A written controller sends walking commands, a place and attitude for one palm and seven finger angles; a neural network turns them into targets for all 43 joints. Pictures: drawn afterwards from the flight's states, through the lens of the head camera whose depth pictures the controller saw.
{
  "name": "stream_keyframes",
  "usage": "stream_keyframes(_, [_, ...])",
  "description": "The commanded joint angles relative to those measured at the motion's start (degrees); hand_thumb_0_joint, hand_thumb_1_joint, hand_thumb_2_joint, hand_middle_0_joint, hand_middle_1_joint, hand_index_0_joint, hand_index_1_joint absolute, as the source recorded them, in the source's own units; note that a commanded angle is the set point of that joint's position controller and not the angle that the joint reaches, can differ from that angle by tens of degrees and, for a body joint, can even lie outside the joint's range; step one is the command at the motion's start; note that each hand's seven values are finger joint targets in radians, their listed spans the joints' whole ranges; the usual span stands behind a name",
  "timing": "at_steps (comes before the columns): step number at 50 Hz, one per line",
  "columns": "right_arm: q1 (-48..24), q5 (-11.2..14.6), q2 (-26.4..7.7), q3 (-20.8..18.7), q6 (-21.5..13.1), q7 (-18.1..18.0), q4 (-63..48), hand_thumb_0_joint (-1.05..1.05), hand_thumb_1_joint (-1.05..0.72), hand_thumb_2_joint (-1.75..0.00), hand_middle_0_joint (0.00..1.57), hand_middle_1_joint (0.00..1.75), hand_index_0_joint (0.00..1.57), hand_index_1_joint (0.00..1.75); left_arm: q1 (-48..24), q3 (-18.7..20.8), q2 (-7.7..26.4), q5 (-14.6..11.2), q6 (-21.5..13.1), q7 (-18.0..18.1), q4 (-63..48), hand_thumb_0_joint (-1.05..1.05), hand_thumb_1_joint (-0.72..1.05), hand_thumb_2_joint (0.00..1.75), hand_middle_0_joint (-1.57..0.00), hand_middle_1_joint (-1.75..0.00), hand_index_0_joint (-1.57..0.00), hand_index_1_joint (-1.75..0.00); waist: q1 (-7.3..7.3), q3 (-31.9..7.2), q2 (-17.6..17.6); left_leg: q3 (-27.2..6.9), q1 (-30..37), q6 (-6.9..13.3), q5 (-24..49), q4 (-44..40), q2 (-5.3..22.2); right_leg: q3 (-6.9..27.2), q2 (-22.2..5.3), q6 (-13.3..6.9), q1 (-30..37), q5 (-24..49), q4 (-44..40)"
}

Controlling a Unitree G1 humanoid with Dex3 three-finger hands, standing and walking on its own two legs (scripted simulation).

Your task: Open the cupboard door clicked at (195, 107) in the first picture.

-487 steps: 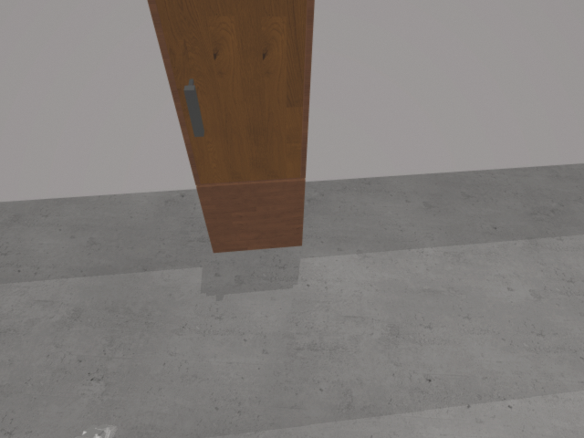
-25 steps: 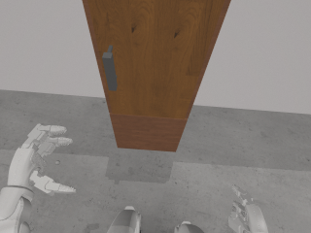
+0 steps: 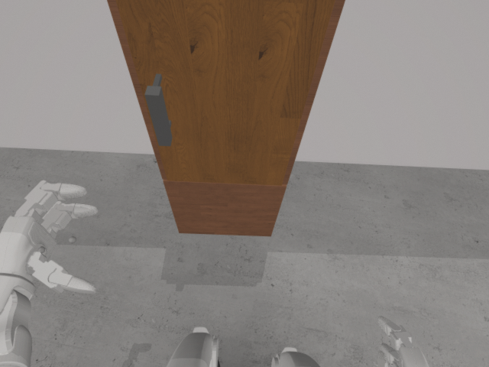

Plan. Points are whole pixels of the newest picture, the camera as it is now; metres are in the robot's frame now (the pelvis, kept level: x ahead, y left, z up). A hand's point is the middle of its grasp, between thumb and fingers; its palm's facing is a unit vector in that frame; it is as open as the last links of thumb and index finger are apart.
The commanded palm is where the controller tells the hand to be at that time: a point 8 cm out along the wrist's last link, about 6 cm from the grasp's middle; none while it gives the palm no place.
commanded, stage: raise the hand with hooked fingers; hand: left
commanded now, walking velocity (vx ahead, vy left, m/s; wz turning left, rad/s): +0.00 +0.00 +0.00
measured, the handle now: (161, 111) +0.59 +0.21 +0.03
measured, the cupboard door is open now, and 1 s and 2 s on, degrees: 0 0 0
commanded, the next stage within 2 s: move the hooked fingers beside the handle in 0.30 s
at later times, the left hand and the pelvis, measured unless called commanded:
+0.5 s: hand (82, 238) +0.29 +0.26 +0.05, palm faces +0.05 -1.00 -0.05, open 13.9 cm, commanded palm +0.28 +0.30 +0.05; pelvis +0.00 -0.02 +0.00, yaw +0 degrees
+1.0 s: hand (99, 189) +0.38 +0.26 +0.04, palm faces +0.05 -1.00 -0.03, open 13.9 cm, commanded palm +0.36 +0.31 +0.04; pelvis +0.00 -0.01 -0.01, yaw -1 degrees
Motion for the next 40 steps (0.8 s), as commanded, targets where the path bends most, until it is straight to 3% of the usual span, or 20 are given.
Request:
stream_keyframes(1, [-1.06,0.02,-8.72,-3.85,-2.99,-0.57,-8.04,0.0,-0.9,-0.9,0.2,0.3,0.2,0.3,-7.75,5.84,13.67,-1.51,-4.11,0.8,-11.05,0.0,-0.5,0.3,-0.3,-1.2,-0.3,-1.2,1.13,-15.54,4.18,-4.77,17.77,-1.25,9.61,-9.12,-0.6,2.52,1.44,-0.49,1.0,8.86,-7.83])
stream_keyframes(3, [-1.01,-0.1,-8.61,-3.8,-3.0,-0.56,-7.94,0.0,-0.9,-0.9,0.2,0.3,0.2,0.3,-8.99,5.84,14.19,-1.3,-4.79,1.19,-12.38,0.0,-0.5,0.3,-0.3,-1.2,-0.3,-1.2,1.05,-15.87,6.12,-4.68,18.06,-1.24,9.96,-8.8,-0.62,2.68,1.52,-0.72,0.85,9.12,-7.42])
stream_keyframes(5, [-1.04,0.03,-8.5,-3.81,-2.8,-0.58,-7.85,0.0,-0.9,-0.9,0.2,0.3,0.2,0.3,-7.84,5.68,13.39,-1.28,-4.71,1.2,-11.14,0.0,-0.5,0.3,-0.3,-1.2,-0.3,-1.2,0.87,-15.92,4.18,-4.31,17.42,-1.08,10.06,-8.59,-0.72,2.93,1.43,-0.35,1.65,9.77,-7.69])
stream_keyframes(8, [-1.12,-0.02,-8.36,-3.79,-2.88,-0.65,-7.63,0.0,-0.9,-0.9,0.2,0.3,0.2,0.3,-8.52,5.5,13.6,-1.46,-4.84,0.87,-12.12,0.0,-0.5,0.3,-0.3,-1.2,-0.3,-1.2,0.83,-16.92,5.41,-3.78,17.43,-0.84,11.81,-7.55,-0.88,3.59,1.34,-0.41,2.81,11.94,-7.6])
stream_keyframes(18, [-1.7,0.19,-8.06,-3.47,-2.69,-0.83,-7.54,0.0,-0.9,-0.9,0.2,0.3,0.2,0.3,-9.25,5.15,12.86,-1.98,-4.42,0.16,-10.18,0.0,-0.5,0.3,-0.3,-1.2,-0.3,-1.2,0.51,-15.92,2.8,-3.38,15.22,-0.54,10.54,-6.78,-1.04,4.47,1.22,0.0,3.56,11.79,-8.11])
stream_keyframes(20, [-1.71,0.27,-8.08,-3.5,-2.7,-0.86,-7.42,0.0,-0.9,-0.9,0.2,0.3,0.2,0.3,-9.41,4.98,13.08,-1.45,-4.62,0.13,-10.47,0.0,-0.5,0.3,-0.3,-1.2,-0.3,-1.2,0.54,-16.72,4.02,-3.39,16.08,-0.65,11.34,-6.9,-0.96,4.24,1.11,0.0,3.19,12.55,-7.66])
stream_keyframes(25, [-1.77,0.23,-8.2,-3.14,-2.89,-1.43,-5.9,0.0,-0.9,-0.9,0.2,0.3,0.2,0.3,-19.89,2.29,12.28,-0.13,-5.0,0.57,-7.06,0.0,-0.5,0.3,-0.3,-1.2,-0.3,-1.2,-1.2,-14.54,4.89,-3.93,15.06,-0.67,7.04,-6.41,-0.71,4.49,1.0,-0.07,-0.79,7.86,-7.69])
stream_keyframes(32, [-0.89,0.15,-8.51,-3.09,-2.05,-1.62,-4.99,0.0,-0.9,-0.9,0.2,0.3,0.2,0.3,-25.76,3.77,15.8,1.64,-3.87,1.33,-2.14,0.0,-0.5,0.3,-0.3,-1.2,-0.3,-1.2,-0.59,-17.64,5.52,-3.75,15.22,-0.66,8.16,-6.4,-0.68,4.81,0.75,-0.19,0.61,8.9,-7.37])
stream_keyframes(38, [0.69,-0.05,-8.57,-3.22,-0.4,-1.12,-5.09,0.0,-0.9,-0.9,0.2,0.3,0.2,0.3,-27.58,6.77,18.7,2.05,-3.5,1.98,3.11,0.0,-0.5,0.3,-0.3,-1.2,-0.3,-1.2,-0.03,-19.81,3.42,-2.8,12.69,-0.49,11.03,-5.04,-0.72,5.68,0.94,-0.03,3.83,12.94,-6.54])
stream_keyframes(40, [1.34,0.0,-8.72,-3.27,0.21,-0.94,-4.55,0.0,-0.9,-0.9,0.2,0.3,0.2,0.3,-30.03,6.61,19.0,2.56,-3.45,1.78,5.86,0.0,-0.5,0.3,-0.3,-1.2,-0.3,-1.2,-0.78,-18.63,2.91,-2.65,11.88,-0.49,10.74,-4.85,-0.6,5.62,0.97,0.26,2.64,13.12,-6.51])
